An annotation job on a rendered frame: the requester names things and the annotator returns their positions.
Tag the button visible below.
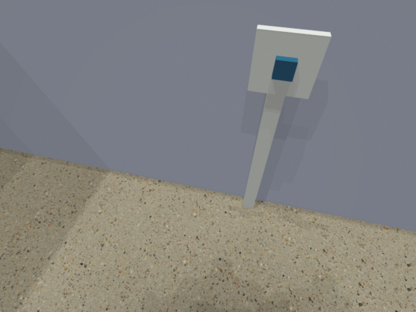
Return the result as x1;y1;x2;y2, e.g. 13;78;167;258
272;56;298;82

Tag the panel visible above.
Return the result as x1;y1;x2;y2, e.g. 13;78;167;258
243;25;332;209

